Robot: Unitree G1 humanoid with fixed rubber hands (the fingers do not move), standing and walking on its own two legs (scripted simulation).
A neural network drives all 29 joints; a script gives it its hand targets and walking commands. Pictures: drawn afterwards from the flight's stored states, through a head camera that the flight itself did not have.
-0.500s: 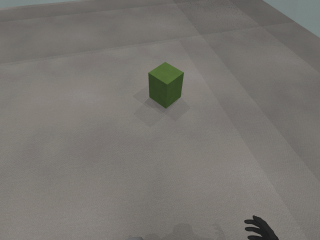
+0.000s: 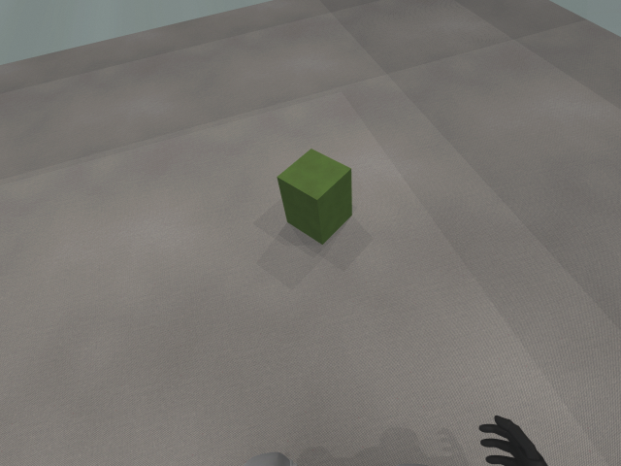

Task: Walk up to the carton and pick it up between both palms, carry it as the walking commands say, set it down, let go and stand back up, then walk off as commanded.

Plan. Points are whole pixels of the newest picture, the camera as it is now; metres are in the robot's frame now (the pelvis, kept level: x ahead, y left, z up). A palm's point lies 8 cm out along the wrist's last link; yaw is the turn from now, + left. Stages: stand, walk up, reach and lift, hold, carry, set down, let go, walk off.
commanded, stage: walk up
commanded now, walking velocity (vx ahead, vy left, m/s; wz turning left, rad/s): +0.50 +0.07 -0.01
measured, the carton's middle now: (316, 197) +1.11 +0.03 -0.63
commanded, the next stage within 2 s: none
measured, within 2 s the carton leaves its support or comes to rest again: neither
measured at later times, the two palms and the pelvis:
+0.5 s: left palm (179, 355) +0.30 +0.25 -0.11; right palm (519, 408) +0.19 -0.25 -0.10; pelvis +0.19 +0.01 +0.00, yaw +0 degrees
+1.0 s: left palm (181, 273) +0.47 +0.28 -0.12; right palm (451, 234) +0.48 -0.23 -0.09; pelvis +0.40 +0.02 +0.00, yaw +0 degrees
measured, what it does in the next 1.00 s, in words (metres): walks ahead: left foot, then right foot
